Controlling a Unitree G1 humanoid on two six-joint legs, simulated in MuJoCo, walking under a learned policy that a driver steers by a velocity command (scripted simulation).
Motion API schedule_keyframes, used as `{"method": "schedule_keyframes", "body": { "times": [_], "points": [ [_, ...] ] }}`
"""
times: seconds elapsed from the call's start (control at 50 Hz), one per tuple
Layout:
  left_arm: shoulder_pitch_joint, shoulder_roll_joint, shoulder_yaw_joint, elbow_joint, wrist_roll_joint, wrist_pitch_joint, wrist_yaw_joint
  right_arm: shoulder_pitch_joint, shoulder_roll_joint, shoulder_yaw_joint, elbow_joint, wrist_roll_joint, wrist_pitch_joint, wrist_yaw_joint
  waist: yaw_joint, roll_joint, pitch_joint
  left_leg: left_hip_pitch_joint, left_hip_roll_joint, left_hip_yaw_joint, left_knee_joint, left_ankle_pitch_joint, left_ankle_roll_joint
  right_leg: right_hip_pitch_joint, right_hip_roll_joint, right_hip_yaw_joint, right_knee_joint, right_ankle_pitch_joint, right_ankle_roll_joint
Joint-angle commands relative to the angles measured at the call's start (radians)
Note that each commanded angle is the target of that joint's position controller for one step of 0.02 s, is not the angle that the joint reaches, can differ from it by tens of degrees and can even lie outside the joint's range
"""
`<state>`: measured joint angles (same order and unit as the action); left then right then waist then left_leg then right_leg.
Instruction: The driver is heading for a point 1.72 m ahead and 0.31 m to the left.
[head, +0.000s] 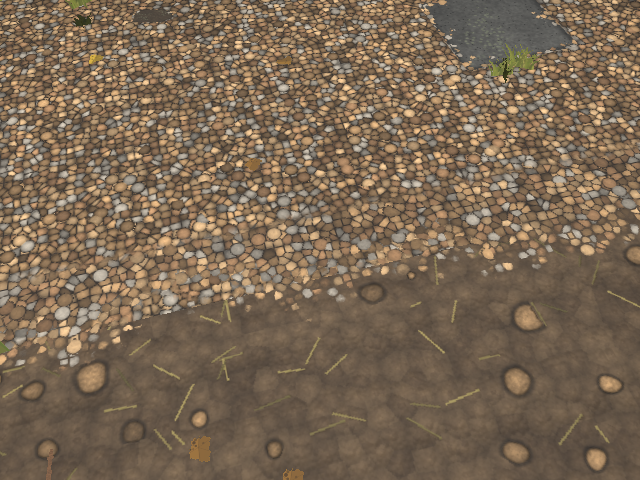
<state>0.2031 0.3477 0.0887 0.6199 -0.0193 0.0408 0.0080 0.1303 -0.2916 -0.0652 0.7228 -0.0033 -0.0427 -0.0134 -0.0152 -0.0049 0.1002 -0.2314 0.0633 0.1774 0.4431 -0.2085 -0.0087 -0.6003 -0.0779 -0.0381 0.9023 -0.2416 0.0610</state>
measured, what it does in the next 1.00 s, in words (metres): steps on the spot, turning left: right foot, then left foot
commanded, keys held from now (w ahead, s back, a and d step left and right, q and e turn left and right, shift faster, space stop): e+shift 0.02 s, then q+shift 0.70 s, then e+shift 0.28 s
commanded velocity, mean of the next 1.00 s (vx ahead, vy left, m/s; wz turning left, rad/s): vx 0.04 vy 0.00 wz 0.29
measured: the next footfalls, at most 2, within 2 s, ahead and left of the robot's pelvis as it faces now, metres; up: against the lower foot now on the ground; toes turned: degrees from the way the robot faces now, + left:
right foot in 0.10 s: +0.16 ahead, -0.13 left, +0.00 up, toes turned -7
left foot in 0.52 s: +0.08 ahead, +0.11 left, +0.00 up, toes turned +16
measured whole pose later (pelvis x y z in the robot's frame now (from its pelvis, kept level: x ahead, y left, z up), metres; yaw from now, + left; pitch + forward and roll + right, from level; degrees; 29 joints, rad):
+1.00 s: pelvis +0.08 +0.04 +0.00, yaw +20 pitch +0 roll +0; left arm 0.19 0.30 0.07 0.82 -0.03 0.02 0.01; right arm 0.08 -0.23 -0.01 0.67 -0.03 0.02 -0.02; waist 0.03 -0.03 0.02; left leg -0.21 -0.09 -0.05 0.47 -0.26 0.08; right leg -0.37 -0.05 0.03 0.77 -0.37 0.08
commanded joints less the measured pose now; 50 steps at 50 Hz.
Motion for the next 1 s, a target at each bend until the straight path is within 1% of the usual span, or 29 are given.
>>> {"method": "schedule_keyframes", "body": {
  "times": [0.02,0.04,0.08,0.1,0.12,0.14,0.16,0.18,0.2,0.22,0.26,0.32,0.36,0.42,0.46,0.5,0.52,0.54,0.56,0.58,0.6,0.62,0.64,0.66,0.76,0.86,0.9,0.96,1.0],
  "points": [
    [0.096,0.02,0.003,-0.039,-0.001,0.013,-0.035,-0.133,-0.145,-0.043,-0.077,0.029,-0.022,-0.001,0.05,0.111,-0.186,0.045,0.256,-0.074,-0.089,0.436,0.165,0.219,-0.013,0.01,-0.151,0.109,-0.043],
    [0.065,0.026,0.004,-0.056,0.003,0.015,-0.04,-0.096,-0.152,-0.046,-0.06,0.041,-0.022,0.004,0.035,0.094,-0.175,0.035,0.258,-0.082,-0.059,0.428,0.161,0.252,0.004,0.008,-0.2,0.089,-0.06],
    [0.072,0.041,0.014,-0.066,0.021,0.008,-0.035,-0.062,-0.154,-0.042,-0.029,0.062,-0.02,0.015,0.067,0.025,-0.171,-0.004,0.22,-0.064,0.067,0.386,0.119,0.387,0.067,-0.004,-0.36,0.163,-0.111],
    [0.106,0.101,0.031,-0.06,0.029,0.001,-0.019,0.003,-0.119,-0.027,-0.007,0.041,-0.02,0.024,0.072,-0.091,-0.203,-0.069,0.154,-0.026,0.206,0.279,0.062,0.528,0.044,0.048,-0.417,0.476,-0.147],
    [0.105,0.202,0.036,-0.097,0.055,-0.008,0.002,0.067,-0.054,0.008,-0.027,-0.019,-0.015,0.034,0.038,-0.375,-0.277,-0.299,0.024,0.019,0.529,-0.382,-0.04,0.729,-0.278,0.394,-0.439,0.961,-0.297],
    [0.059,0.092,-0.01,-0.112,0.065,-0.022,0.002,0.083,-0.076,0.01,0.006,-0.008,0.01,0.033,0.06,-0.262,-0.413,-0.262,0.018,-0.164,0.653,-0.518,-0.067,0.648,-0.378,0.447,-0.479,0.805,-0.417],
    [0.042,0.038,-0.031,-0.092,0.058,-0.034,-0.01,0.033,-0.126,-0.002,0.013,0.026,0.032,0.031,0.08,-0.166,-0.358,-0.246,0.034,-0.207,0.664,-0.485,-0.062,0.583,-0.3,0.342,-0.505,0.652,-0.384],
    [0.013,0.042,-0.031,-0.06,0.05,-0.042,-0.014,0.026,-0.116,-0.002,0.012,0.038,0.043,0.024,0.057,-0.151,-0.29,-0.278,0.033,-0.217,0.631,-0.46,-0.056,0.556,-0.246,0.27,-0.513,0.515,-0.329],
    [-0.029,0.055,-0.028,-0.05,0.047,-0.044,-0.014,0.024,-0.121,-0.004,0.027,0.032,0.053,0.011,0.052,-0.127,-0.251,-0.283,0.037,-0.23,0.604,-0.415,-0.061,0.523,-0.229,0.233,-0.531,0.423,-0.296],
    [-0.073,0.074,-0.024,-0.044,0.048,-0.043,-0.007,0.045,-0.141,-0.013,0.037,0.025,0.064,0.003,0.03,-0.137,-0.219,-0.232,0.026,-0.219,0.609,-0.357,-0.073,0.443,-0.218,0.182,-0.544,0.427,-0.287],
    [-0.107,0.109,-0.008,-0.043,0.052,-0.035,0.013,0.085,-0.166,-0.028,0.044,0.031,0.074,-0.006,0.015,-0.136,-0.204,-0.233,-0.001,-0.177,0.654,-0.303,-0.09,0.42,-0.228,0.136,-0.562,0.425,-0.302],
    [-0.137,0.068,-0.012,-0.03,0.05,-0.028,0.037,0.086,-0.113,-0.022,0.027,0.033,0.09,-0.013,0.019,-0.104,-0.193,-0.25,0.025,-0.166,0.61,-0.245,-0.09,0.427,-0.249,0.087,-0.593,0.288,-0.302],
    [-0.155,0.059,-0.008,-0.014,0.051,-0.025,0.045,0.069,-0.084,-0.015,0.003,0.027,0.097,-0.009,0.022,-0.109,-0.186,-0.224,0.039,-0.149,0.538,-0.227,-0.08,0.419,-0.256,0.05,-0.605,0.237,-0.297],
    [-0.167,0.063,0.004,0.01,0.044,-0.021,0.044,0.076,-0.086,-0.02,-0.025,0.021,0.103,0.006,0.017,-0.114,-0.2,-0.168,0.042,-0.118,0.441,-0.21,-0.053,0.435,-0.283,0.013,-0.6,0.243,-0.29],
    [-0.183,0.073,0.013,0.027,0.027,-0.02,0.04,0.104,-0.091,-0.027,-0.035,0.02,0.109,0.018,-0.003,-0.126,-0.205,-0.123,0.04,-0.101,0.36,-0.199,-0.024,0.444,-0.298,-0.011,-0.574,0.257,-0.263],
    [-0.218,0.067,0.018,0.042,0.0,-0.015,0.035,0.187,-0.094,-0.04,-0.015,0.015,0.116,0.024,-0.055,-0.097,-0.203,-0.017,0.001,-0.067,0.176,-0.081,0.031,0.407,-0.266,-0.075,-0.474,0.205,-0.193],
    [-0.182,0.034,0.016,0.067,-0.009,-0.01,0.03,0.231,-0.126,-0.056,-0.004,0.004,0.115,0.017,-0.064,-0.005,-0.167,0.045,-0.01,-0.138,0.05,0.029,0.082,0.327,-0.197,-0.128,-0.336,0.065,-0.12],
    [-0.163,-0.009,0.009,0.057,0.021,-0.003,0.026,0.249,-0.257,-0.089,-0.026,0.0,0.105,-0.007,-0.037,0.304,-0.104,0.123,0.212,-0.501,-0.076,0.396,0.191,0.076,-0.055,-0.217,-0.03,-0.251,-0.005],
    [-0.285,-0.016,0.003,-0.009,0.037,-0.009,0.034,0.219,-0.307,-0.088,-0.063,-0.031,0.078,-0.004,-0.048,0.346,-0.099,0.093,0.306,-0.763,-0.136,0.448,0.364,-0.112,0.092,-0.028,0.196,-0.445,0.03],
    [-0.319,0.009,0.01,-0.012,0.031,-0.013,0.039,0.19,-0.29,-0.089,-0.068,-0.043,0.049,0.006,-0.056,0.223,-0.124,0.099,0.294,-0.726,-0.167,0.304,0.365,-0.152,0.09,0.078,0.281,-0.409,0.008],
    [-0.306,0.024,0.018,-0.001,0.019,-0.018,0.043,0.144,-0.276,-0.087,-0.075,-0.022,0.031,0.002,-0.023,0.17,-0.113,0.109,0.241,-0.657,-0.166,0.233,0.304,-0.163,0.076,0.118,0.277,-0.297,-0.015],
    [-0.273,0.037,0.027,0.025,0.027,-0.022,0.052,0.091,-0.239,-0.079,-0.086,0.008,0.031,-0.006,0.007,0.108,-0.119,0.118,0.203,-0.599,-0.139,0.213,0.247,-0.162,0.057,0.133,0.258,-0.21,-0.019],
    [-0.252,0.051,0.033,0.038,0.036,-0.025,0.057,0.059,-0.201,-0.067,-0.098,0.027,0.037,-0.015,0.021,0.107,-0.133,0.112,0.181,-0.565,-0.122,0.236,0.219,-0.143,0.058,0.138,0.241,-0.157,-0.015],
    [-0.242,0.044,0.033,0.044,0.036,-0.03,0.051,0.061,-0.177,-0.058,-0.109,0.029,0.043,-0.023,0.024,0.116,-0.162,0.117,0.158,-0.551,-0.11,0.278,0.209,-0.113,0.073,0.139,0.252,-0.115,-0.008],
    [-0.187,0.022,0.021,0.078,0.017,-0.038,0.037,0.093,-0.162,-0.046,-0.14,0.015,0.054,-0.041,0.007,0.113,-0.229,0.214,0.131,-0.508,-0.077,0.351,0.203,-0.085,0.093,0.135,0.129,-0.021,0.025],
    [-0.146,-0.006,-0.005,0.122,0.016,-0.031,0.015,0.046,-0.057,0.012,-0.115,-0.033,0.049,-0.024,-0.007,0.15,-0.192,0.087,0.103,-0.409,-0.112,0.255,0.193,0.156,0.005,0.101,-0.09,0.011,0.039],
    [-0.146,0.02,-0.006,0.124,0.01,-0.035,0.005,0.038,-0.09,0.008,-0.094,-0.044,0.046,-0.011,-0.027,0.155,-0.141,0.039,0.112,-0.402,-0.132,0.204,0.206,0.221,0.009,0.073,-0.15,-0.025,0.029],
    [-0.156,0.09,0.009,0.095,-0.011,-0.039,0.0,0.027,-0.176,-0.019,-0.078,-0.029,0.06,-0.013,-0.047,0.145,-0.084,0.105,0.172,-0.445,-0.105,0.283,0.247,0.132,0.028,0.057,-0.129,-0.15,0.012],
    [-0.13,0.081,0.007,0.089,-0.015,-0.04,-0.006,0.019,-0.171,-0.024,-0.075,-0.018,0.07,-0.022,-0.04,0.114,-0.101,0.184,0.219,-0.461,-0.07,0.443,0.271,0.086,0.019,0.063,-0.094,-0.205,0.008]
  ]
}}
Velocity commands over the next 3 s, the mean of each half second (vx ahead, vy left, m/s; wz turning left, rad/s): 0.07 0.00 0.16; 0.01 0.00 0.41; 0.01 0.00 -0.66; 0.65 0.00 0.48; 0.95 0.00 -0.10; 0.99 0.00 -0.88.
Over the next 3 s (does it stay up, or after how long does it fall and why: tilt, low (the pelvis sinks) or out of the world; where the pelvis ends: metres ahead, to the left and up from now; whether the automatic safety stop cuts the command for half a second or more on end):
stays up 1.23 0.42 -0.01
